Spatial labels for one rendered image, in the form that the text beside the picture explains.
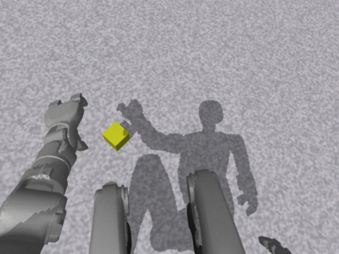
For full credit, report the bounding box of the left robot hand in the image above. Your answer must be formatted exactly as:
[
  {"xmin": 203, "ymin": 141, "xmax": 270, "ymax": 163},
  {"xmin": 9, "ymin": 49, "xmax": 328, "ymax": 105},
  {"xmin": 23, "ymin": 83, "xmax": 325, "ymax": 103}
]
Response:
[{"xmin": 44, "ymin": 93, "xmax": 88, "ymax": 151}]

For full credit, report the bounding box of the right robot foot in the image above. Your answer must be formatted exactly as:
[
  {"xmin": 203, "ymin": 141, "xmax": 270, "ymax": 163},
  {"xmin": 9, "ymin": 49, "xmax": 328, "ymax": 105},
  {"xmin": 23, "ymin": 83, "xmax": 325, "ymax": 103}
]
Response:
[{"xmin": 187, "ymin": 202, "xmax": 203, "ymax": 254}]

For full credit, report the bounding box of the right robot hand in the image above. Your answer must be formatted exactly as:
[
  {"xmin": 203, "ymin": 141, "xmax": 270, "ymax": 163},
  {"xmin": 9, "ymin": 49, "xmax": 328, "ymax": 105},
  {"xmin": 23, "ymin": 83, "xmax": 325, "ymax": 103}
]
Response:
[{"xmin": 258, "ymin": 236, "xmax": 292, "ymax": 254}]

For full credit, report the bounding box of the left robot arm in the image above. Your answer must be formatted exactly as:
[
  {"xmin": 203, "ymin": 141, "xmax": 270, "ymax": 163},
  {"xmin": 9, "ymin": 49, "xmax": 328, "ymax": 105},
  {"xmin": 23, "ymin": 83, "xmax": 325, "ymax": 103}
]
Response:
[{"xmin": 0, "ymin": 122, "xmax": 78, "ymax": 254}]

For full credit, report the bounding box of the cube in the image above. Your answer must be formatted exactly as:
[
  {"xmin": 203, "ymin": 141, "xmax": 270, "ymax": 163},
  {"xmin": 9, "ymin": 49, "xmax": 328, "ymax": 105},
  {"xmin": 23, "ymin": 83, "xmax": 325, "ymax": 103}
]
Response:
[{"xmin": 102, "ymin": 121, "xmax": 130, "ymax": 151}]

